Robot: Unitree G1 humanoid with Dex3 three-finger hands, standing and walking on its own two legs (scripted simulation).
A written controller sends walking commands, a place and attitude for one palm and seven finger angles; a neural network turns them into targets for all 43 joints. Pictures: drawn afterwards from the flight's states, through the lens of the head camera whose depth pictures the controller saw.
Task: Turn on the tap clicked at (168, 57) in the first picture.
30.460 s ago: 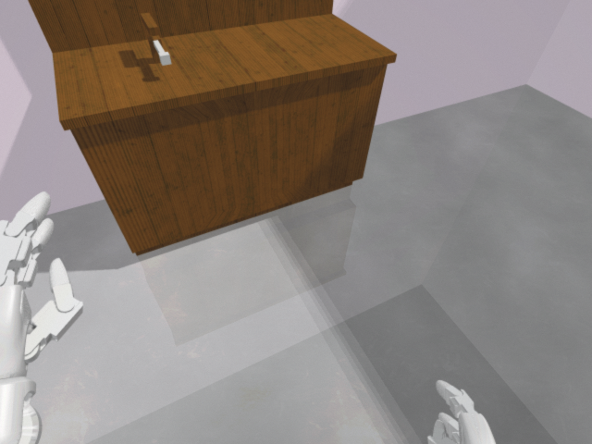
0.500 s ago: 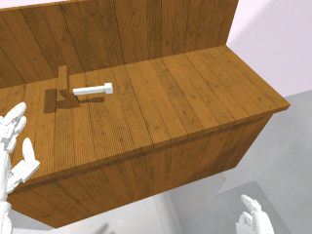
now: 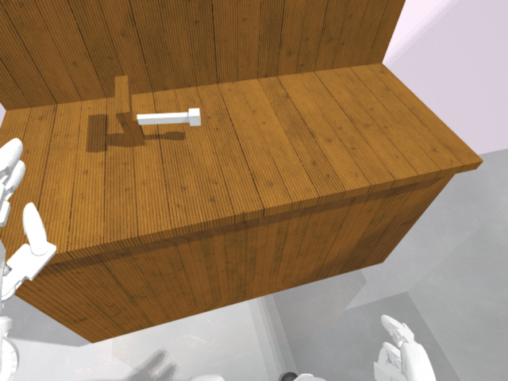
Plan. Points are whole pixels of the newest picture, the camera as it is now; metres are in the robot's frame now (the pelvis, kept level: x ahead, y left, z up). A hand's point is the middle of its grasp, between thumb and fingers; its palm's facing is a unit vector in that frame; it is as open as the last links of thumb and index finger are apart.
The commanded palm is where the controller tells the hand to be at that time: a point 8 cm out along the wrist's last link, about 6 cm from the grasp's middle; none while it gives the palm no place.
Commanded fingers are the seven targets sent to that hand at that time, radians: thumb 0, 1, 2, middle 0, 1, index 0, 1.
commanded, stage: step back with the hand held close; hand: left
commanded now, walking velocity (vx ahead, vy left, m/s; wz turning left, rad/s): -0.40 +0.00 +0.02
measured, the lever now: (194, 117) +0.64 +0.19 +0.02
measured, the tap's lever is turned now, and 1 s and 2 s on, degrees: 81 81 81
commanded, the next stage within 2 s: stop stepping back and stand still in 0.86 s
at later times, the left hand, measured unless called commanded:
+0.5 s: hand (102, 267) +0.20 +0.18 +0.17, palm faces +0.21 -0.85 -0.48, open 7.4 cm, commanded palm +0.14 +0.24 +0.19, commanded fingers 0.00 0.90 0.90 -0.20 -0.30 -0.20 -0.30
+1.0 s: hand out of the picture +0.04 +0.18 +0.18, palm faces +0.35 -0.83 -0.42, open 7.4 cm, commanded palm -0.01 +0.22 +0.19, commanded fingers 0.00 0.90 0.90 -0.20 -0.30 -0.20 -0.30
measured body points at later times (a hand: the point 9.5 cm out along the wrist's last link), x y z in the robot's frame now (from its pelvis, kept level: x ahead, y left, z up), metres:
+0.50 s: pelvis -0.04 -0.03 +0.02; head +0.02 -0.02 +0.47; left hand +0.18 +0.22 +0.20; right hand +0.15 -0.27 -0.06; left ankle -0.04 +0.08 -0.69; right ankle -0.05 -0.12 -0.72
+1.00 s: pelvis -0.19 -0.05 +0.01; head -0.17 -0.06 +0.46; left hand +0.02 +0.22 +0.20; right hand -0.01 -0.26 -0.08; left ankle -0.10 +0.08 -0.71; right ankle -0.19 -0.14 -0.72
